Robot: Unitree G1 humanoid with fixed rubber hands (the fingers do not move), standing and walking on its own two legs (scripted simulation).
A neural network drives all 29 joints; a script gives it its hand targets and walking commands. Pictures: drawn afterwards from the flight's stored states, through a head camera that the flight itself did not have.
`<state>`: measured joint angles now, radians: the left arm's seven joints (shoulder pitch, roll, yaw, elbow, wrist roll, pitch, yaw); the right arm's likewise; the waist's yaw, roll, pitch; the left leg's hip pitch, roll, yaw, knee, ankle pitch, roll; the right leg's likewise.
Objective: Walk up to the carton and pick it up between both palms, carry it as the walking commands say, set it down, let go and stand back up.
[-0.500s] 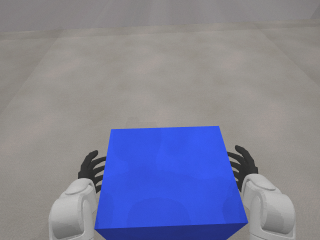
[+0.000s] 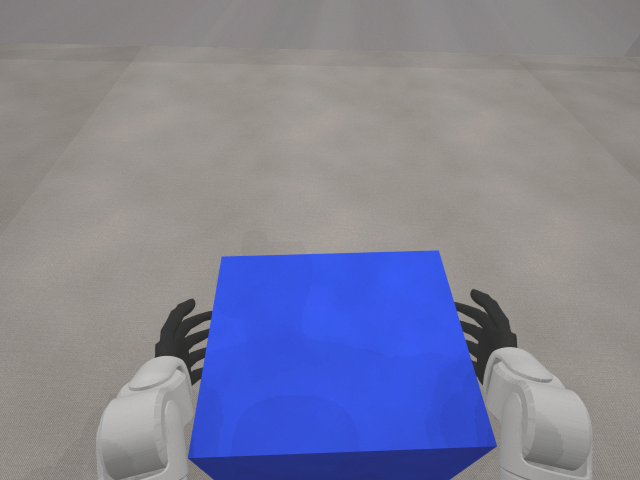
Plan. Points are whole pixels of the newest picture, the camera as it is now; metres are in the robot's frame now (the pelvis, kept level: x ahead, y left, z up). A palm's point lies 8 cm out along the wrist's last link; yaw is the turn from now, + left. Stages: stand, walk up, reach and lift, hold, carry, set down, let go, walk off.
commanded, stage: carry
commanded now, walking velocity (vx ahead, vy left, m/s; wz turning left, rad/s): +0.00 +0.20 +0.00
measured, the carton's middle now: (333, 376) +0.26 +0.01 +0.01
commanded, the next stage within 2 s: none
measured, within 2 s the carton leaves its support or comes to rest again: neither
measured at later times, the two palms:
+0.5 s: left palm (37, 422) +0.17 +0.30 +0.08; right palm (400, 401) +0.20 -0.05 +0.10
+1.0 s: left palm out of the picture +0.07 +0.31 +0.08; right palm out of the picture +0.08 -0.04 +0.08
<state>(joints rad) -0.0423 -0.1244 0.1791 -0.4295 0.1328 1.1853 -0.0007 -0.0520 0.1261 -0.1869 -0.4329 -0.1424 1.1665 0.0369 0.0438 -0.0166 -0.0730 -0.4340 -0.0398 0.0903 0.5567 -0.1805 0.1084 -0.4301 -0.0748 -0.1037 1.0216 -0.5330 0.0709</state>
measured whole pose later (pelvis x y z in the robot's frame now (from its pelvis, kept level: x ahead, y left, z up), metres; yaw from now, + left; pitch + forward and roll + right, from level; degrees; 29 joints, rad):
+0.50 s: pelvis -0.06 +0.10 +0.00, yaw +2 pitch +2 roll -2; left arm -0.04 -0.13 0.18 -0.43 0.13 1.18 0.00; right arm -0.05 0.13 -0.19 -0.44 -0.14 1.17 0.04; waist 0.04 0.00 -0.08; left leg -0.40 -0.01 0.02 0.59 -0.22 0.06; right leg -0.37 -0.12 -0.11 0.81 -0.50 0.07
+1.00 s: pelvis -0.16 +0.13 -0.01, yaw +0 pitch -2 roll -2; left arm -0.06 -0.13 0.18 -0.42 0.13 1.19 0.00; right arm -0.05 0.12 -0.19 -0.44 -0.14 1.17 0.04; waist 0.04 0.04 -0.04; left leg -0.48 -0.02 0.07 0.57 -0.08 0.08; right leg -0.33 -0.04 -0.11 0.69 -0.36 0.01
